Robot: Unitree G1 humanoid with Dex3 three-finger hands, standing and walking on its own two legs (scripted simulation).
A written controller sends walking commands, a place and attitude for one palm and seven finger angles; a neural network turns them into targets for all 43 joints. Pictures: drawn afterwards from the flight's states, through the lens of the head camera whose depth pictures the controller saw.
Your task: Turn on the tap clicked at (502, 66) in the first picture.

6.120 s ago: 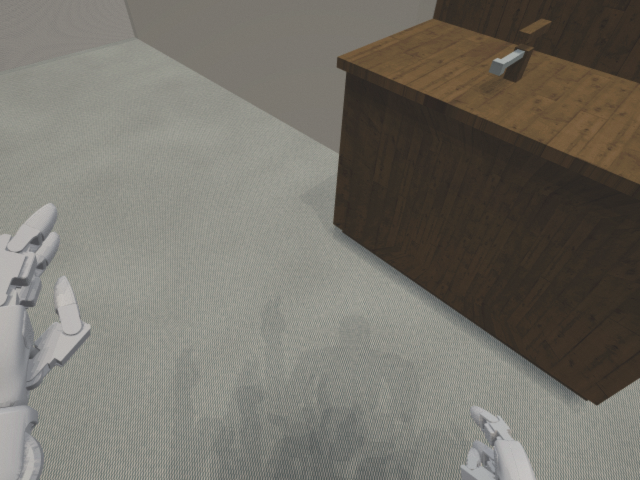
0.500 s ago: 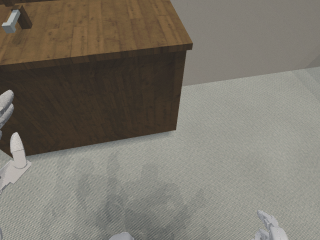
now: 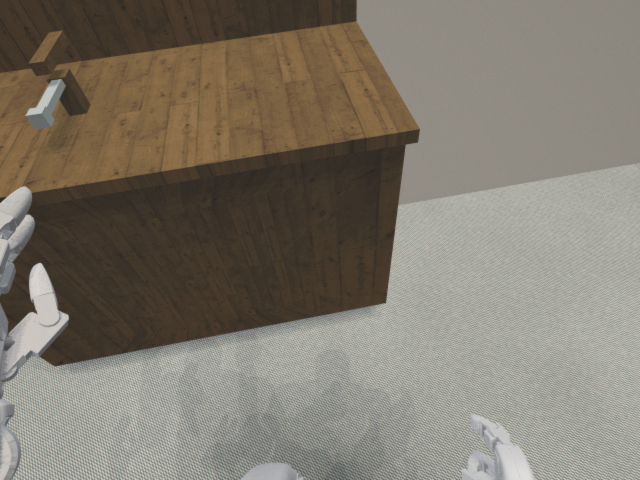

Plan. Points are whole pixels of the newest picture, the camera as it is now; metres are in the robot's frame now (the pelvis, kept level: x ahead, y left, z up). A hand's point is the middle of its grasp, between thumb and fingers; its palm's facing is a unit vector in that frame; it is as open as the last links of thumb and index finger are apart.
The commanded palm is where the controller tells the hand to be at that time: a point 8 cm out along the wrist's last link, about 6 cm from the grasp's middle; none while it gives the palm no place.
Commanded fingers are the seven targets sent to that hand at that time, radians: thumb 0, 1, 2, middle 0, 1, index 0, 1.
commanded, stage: take the last steps up to it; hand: left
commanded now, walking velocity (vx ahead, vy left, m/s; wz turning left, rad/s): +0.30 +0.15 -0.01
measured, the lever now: (40, 117) +0.64 +0.56 +0.11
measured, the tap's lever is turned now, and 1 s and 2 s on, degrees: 0 0 0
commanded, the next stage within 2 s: come to a stop and stand still in 0.88 s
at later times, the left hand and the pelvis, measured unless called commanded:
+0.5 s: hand (53, 210) +0.34 +0.31 +0.19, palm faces +0.38 -0.83 -0.41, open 7.4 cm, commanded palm +0.28 +0.36 +0.19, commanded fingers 0.00 0.90 0.90 -0.20 -0.30 -0.20 -0.30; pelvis +0.11 +0.08 +0.01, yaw -2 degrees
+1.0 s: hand (58, 183) +0.39 +0.34 +0.18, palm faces +0.32 -0.83 -0.46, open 7.4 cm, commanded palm +0.34 +0.40 +0.19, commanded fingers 0.00 0.90 0.90 -0.20 -0.30 -0.20 -0.30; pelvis +0.17 +0.12 +0.01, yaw +0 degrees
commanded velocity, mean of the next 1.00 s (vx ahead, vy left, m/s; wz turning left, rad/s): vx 0.19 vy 0.14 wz -0.01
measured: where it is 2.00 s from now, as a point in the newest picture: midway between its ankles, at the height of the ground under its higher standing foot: outside the picture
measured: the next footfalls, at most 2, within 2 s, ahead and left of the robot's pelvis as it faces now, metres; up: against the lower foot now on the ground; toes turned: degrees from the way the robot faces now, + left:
left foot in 0.30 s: +0.17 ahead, +0.20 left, +0.00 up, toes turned +8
right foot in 0.62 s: +0.20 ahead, +0.00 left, +0.00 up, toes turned -11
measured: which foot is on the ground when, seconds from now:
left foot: up 0.00-0.28, down 0.30-0.64, up 0.66-1.00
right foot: down 0.00-0.32, up 0.34-0.60, down 0.62-1.00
